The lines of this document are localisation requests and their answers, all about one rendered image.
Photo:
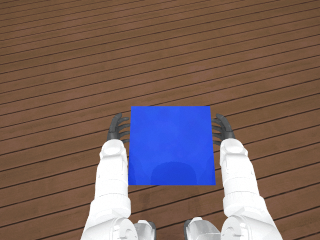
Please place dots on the left robot hand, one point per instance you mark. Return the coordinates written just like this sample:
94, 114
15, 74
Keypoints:
113, 132

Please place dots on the left robot upper arm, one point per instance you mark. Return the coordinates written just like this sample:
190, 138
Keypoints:
118, 228

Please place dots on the left robot shin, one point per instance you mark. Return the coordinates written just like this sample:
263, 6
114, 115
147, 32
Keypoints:
144, 221

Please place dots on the carton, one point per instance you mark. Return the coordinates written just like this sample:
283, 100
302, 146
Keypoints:
171, 145

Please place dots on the robot right forearm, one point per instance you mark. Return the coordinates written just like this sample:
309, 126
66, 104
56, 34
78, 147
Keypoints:
240, 185

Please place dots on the robot left forearm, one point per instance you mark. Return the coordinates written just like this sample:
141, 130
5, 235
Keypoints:
111, 186

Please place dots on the robot right thigh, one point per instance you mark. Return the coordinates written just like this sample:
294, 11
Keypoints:
202, 230

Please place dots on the right robot upper arm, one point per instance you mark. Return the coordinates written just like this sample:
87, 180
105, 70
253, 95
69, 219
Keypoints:
240, 227

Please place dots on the right robot hand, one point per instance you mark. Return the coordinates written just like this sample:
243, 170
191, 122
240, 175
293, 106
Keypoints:
225, 129

